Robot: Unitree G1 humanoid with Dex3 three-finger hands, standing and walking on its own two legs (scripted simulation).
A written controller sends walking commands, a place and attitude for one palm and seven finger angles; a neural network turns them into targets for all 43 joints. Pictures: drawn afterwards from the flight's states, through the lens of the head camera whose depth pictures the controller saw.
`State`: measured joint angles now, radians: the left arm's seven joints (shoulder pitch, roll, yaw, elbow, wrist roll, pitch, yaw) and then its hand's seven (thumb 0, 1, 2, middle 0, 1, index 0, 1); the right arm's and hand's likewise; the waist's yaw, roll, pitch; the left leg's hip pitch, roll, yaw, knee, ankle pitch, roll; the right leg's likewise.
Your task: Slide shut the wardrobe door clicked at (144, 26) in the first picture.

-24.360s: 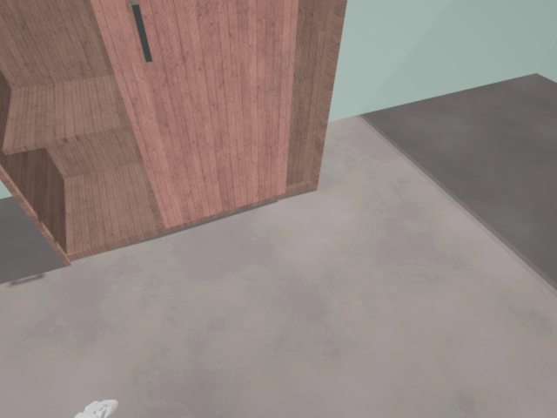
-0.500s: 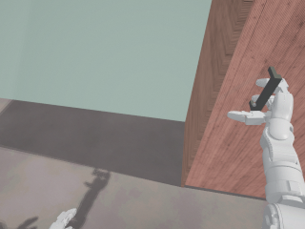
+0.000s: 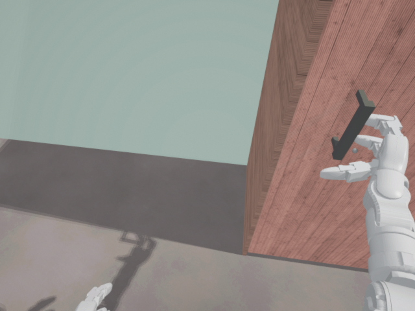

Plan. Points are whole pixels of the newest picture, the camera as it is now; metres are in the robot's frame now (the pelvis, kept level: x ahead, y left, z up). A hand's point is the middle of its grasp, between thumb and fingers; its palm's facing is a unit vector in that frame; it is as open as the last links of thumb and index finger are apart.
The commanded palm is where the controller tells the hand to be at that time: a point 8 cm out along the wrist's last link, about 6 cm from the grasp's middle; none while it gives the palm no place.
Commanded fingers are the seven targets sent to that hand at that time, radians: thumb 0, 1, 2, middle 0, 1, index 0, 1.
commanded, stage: slip the hand off the handle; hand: right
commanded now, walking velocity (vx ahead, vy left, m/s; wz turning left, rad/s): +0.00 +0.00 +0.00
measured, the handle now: (348, 126) +0.46 -0.24 +0.13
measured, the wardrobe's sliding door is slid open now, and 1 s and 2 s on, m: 0.00 0.00 0.00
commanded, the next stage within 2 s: draw the hand back to the body in 1.06 s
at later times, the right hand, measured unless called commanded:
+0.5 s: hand (382, 156) +0.41 -0.30 +0.11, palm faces +0.34 +0.92 -0.21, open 14.6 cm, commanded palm +0.35 -0.33 +0.12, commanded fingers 0.00 0.55 -0.20 0.25 1.15 0.25 1.15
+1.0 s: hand (403, 202) +0.31 -0.30 +0.10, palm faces +0.36 +0.91 -0.19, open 14.7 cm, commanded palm +0.26 -0.33 +0.12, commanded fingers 0.00 0.55 -0.20 0.25 1.15 0.25 1.15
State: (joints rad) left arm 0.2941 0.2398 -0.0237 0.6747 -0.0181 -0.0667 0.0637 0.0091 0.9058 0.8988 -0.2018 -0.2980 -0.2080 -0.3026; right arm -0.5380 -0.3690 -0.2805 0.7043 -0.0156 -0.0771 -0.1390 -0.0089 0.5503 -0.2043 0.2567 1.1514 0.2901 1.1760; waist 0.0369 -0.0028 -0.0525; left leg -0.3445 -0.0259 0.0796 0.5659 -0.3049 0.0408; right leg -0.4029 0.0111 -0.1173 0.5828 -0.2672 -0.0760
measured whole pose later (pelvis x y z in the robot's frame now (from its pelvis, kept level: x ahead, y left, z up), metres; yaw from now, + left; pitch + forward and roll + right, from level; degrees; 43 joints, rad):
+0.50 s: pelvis +0.00 +0.00 -0.01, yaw +0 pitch +7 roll +2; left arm 0.36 0.28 -0.02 0.67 -0.03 -0.05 0.08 0.01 0.91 0.90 -0.20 -0.30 -0.21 -0.30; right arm -0.55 -0.51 -0.37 0.81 0.04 -0.17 0.04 -0.01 0.55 -0.20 0.25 1.15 0.26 1.15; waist 0.05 -0.01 -0.06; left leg -0.41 -0.03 0.09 0.60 -0.31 0.04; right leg -0.49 0.00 -0.11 0.64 -0.29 -0.08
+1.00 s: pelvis +0.00 -0.01 +0.00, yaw -2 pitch +3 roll +2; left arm 0.23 0.25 -0.04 0.63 -0.04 -0.12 0.10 0.01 0.91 0.90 -0.20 -0.30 -0.21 -0.30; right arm -0.16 -0.38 -0.30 0.32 0.11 -0.04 0.03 -0.01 0.55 -0.20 0.25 1.15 0.26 1.15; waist -0.04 -0.03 -0.07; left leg -0.31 -0.01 0.11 0.59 -0.32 0.03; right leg -0.40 0.03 -0.09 0.63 -0.29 -0.09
